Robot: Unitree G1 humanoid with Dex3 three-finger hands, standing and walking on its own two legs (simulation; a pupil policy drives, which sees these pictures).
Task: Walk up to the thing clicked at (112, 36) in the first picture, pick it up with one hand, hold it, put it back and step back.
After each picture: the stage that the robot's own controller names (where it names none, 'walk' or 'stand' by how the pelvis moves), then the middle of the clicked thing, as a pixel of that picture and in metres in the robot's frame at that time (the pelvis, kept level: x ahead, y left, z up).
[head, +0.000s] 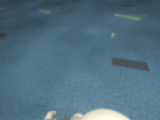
stand; (112, 35) +2.12 -0.50 -0.72
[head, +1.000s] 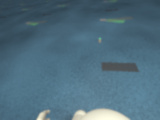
walk; (99, 40) +2.04 -0.02 -0.70
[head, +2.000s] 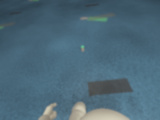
walk; (82, 48) +1.43 +0.29 -0.71
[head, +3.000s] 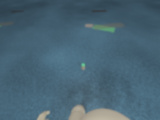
walk; (83, 66) +0.93 +0.21 -0.71
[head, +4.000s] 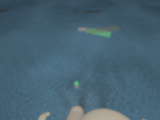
walk; (76, 84) +0.54 +0.21 -0.70
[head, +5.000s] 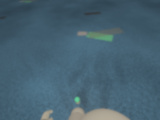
stand; (77, 100) +0.33 +0.19 -0.70
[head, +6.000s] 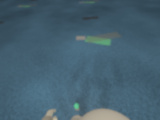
stand; (76, 107) +0.28 +0.19 -0.72
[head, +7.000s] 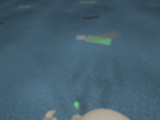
stand; (76, 105) +0.30 +0.20 -0.73
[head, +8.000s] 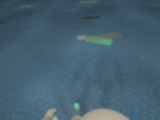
stand; (77, 106) +0.28 +0.20 -0.73
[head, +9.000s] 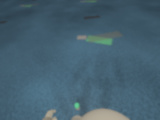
stand; (77, 106) +0.28 +0.20 -0.73
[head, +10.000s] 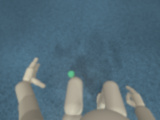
go down; (71, 74) +0.36 +0.20 -0.43
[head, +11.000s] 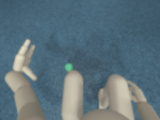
go down; (69, 68) +0.37 +0.22 -0.31
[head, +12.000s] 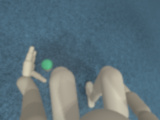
close in; (47, 65) +0.35 +0.25 -0.23
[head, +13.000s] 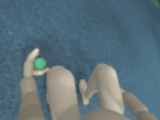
close; (38, 65) +0.36 +0.25 -0.22
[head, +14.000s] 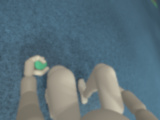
lift; (39, 65) +0.35 +0.25 -0.23
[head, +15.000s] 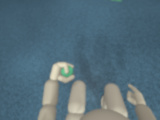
lift; (68, 74) +0.31 +0.19 -0.02
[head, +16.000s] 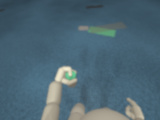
hold; (71, 79) +0.30 +0.17 +0.00
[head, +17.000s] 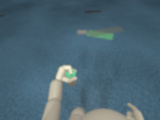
hold; (71, 78) +0.31 +0.17 +0.00
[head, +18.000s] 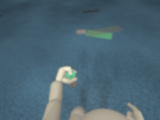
crouch; (71, 79) +0.31 +0.17 -0.01
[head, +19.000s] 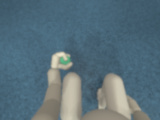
lower; (65, 63) +0.40 +0.19 -0.11
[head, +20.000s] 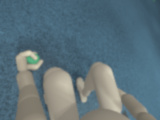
lower; (33, 62) +0.39 +0.26 -0.22
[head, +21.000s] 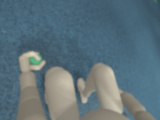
lower; (35, 62) +0.38 +0.26 -0.22
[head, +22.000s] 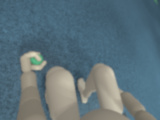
lower; (36, 62) +0.37 +0.26 -0.22
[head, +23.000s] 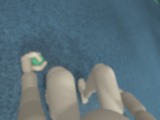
lower; (37, 63) +0.37 +0.26 -0.22
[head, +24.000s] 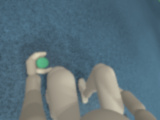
open; (40, 64) +0.36 +0.24 -0.22
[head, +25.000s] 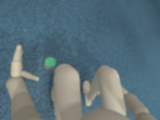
stand; (49, 63) +0.36 +0.23 -0.23
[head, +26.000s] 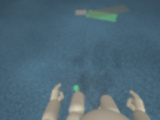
stand; (76, 88) +0.33 +0.17 -0.57
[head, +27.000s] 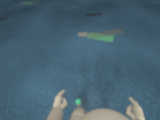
stand; (78, 102) +0.32 +0.17 -0.66
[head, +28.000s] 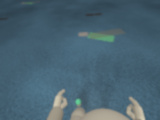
stand; (78, 102) +0.32 +0.17 -0.66
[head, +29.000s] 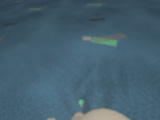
stand; (81, 103) +0.35 +0.16 -0.72
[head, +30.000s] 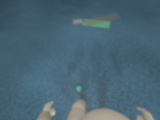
walk; (79, 89) +0.37 +0.17 -0.69
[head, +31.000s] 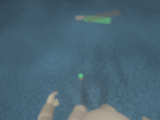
walk; (80, 77) +0.56 +0.18 -0.69
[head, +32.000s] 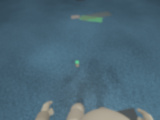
walk; (77, 63) +0.85 +0.25 -0.70
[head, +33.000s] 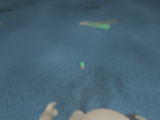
stand; (82, 65) +0.92 +0.20 -0.71
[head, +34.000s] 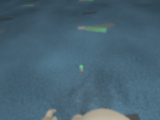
stand; (81, 68) +0.94 +0.22 -0.73
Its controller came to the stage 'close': yes
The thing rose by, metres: 0.71
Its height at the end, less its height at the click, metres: +0.00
